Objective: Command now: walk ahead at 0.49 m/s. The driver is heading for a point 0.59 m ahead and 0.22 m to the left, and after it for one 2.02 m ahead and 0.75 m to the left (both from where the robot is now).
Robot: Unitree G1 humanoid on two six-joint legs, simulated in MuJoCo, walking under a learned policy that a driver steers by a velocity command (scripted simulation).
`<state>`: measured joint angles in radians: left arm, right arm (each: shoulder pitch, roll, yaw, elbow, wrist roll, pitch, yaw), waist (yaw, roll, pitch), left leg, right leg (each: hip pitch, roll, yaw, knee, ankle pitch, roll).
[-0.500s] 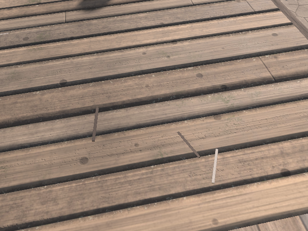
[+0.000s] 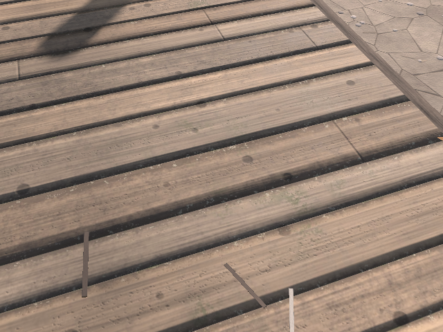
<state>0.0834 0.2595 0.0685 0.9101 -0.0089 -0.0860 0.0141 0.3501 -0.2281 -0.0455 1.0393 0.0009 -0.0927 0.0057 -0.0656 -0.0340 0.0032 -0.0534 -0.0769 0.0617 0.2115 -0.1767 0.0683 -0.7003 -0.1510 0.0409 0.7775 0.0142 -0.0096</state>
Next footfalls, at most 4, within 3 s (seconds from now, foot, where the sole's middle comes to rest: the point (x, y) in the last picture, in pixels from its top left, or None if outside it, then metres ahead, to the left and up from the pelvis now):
0.20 right None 0.31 -0.16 -0.78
0.70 left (185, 329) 0.53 0.10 -0.78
1.22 right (246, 296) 0.62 -0.09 -0.78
1.66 left None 0.41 0.09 -0.78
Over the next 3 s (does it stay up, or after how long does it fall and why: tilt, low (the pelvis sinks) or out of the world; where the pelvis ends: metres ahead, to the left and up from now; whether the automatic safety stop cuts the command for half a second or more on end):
stays up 0.96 0.45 -0.01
